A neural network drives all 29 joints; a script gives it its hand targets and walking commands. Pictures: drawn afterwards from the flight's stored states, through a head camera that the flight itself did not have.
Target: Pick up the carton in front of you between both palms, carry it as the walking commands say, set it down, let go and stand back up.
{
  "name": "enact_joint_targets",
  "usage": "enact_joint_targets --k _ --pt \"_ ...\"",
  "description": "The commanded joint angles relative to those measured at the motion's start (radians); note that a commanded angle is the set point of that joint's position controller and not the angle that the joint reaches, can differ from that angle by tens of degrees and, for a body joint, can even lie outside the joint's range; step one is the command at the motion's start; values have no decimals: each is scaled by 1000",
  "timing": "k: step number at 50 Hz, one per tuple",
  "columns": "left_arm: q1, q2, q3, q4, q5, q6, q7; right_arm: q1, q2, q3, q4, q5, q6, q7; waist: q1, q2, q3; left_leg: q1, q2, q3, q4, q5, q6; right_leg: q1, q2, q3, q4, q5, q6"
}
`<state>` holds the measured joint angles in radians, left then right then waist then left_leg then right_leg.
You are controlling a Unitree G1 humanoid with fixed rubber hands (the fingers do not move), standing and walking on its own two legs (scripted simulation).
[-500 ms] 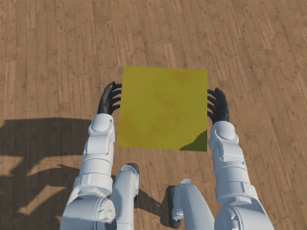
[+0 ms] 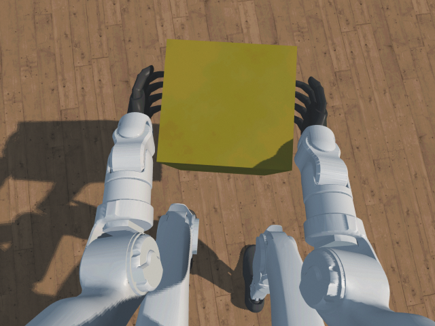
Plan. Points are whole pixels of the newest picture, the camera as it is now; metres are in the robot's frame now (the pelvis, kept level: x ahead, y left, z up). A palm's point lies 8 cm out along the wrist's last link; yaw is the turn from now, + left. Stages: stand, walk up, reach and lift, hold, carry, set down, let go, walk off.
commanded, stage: set down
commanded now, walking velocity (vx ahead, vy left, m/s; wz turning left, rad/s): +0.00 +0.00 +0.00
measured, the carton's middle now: (226, 121) +0.47 +0.07 -0.17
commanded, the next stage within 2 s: none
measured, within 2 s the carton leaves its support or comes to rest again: rests again in 1.16 s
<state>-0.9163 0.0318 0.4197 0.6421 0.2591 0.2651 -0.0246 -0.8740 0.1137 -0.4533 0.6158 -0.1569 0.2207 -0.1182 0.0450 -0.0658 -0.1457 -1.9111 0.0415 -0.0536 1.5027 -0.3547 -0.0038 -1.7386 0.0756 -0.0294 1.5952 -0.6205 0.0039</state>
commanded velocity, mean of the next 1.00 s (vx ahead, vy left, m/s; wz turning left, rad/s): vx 0.00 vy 0.00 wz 0.00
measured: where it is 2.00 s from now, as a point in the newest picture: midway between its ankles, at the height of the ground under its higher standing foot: (219, 270)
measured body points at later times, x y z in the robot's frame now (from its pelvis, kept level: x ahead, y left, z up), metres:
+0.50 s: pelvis -0.03 +0.00 -0.11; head +0.31 +0.07 +0.18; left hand +0.49 +0.24 -0.26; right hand +0.52 -0.07 -0.25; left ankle +0.12 +0.13 -0.52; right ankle +0.04 -0.12 -0.52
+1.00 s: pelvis -0.03 +0.00 -0.17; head +0.34 +0.04 +0.08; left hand +0.51 +0.24 -0.33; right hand +0.53 -0.06 -0.34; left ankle +0.12 +0.13 -0.52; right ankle +0.04 -0.12 -0.52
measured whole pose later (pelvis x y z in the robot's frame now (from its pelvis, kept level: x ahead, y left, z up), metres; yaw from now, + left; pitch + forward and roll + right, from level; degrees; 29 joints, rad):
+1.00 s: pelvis -0.03 +0.00 -0.17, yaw -2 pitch +41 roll -3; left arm -1.43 0.32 0.32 0.98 0.05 0.24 0.01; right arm -1.39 -0.14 -0.23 0.90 0.03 0.23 -0.20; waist 0.10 -0.05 0.26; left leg -2.38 0.05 -0.06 2.04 -0.39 -0.01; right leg -2.19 0.15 -0.01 2.19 -0.73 0.04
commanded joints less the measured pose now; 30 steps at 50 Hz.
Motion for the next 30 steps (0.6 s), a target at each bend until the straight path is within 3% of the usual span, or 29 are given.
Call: enact_joint_targets --k 1,7,12,17,24,30 --pt "-516 -860 -497 20 -118 -19 -170 -658 829 562 -13 111 -31 205 50 90 -992 926 -165 54 16 352 -14 39 152 -5 -145 257 42" --pt "-596 -824 -502 11 -145 -12 -148 -769 792 590 -17 150 -29 206 77 75 -1034 949 -156 50 94 358 -17 -100 157 -30 -52 204 44" --pt "-705 -801 -513 16 -173 0 -151 -826 744 530 29 131 -18 197 38 107 -1027 880 -155 58 158 308 -28 -156 155 -43 7 171 33" --pt "-783 -768 -488 48 -172 10 -154 -903 708 487 71 129 -10 204 36 140 -990 836 -147 61 215 266 -30 -244 150 -50 67 126 25" --pt "-861 -701 -443 97 -171 -1 -164 -1009 674 490 105 162 -11 216 75 106 -945 745 -132 75 308 258 -15 -294 146 -53 154 112 29" --pt "-950 -624 -455 104 -223 -25 -177 -1109 634 553 102 225 -28 205 113 60 -948 707 -111 88 402 298 -5 -260 137 -53 231 140 36"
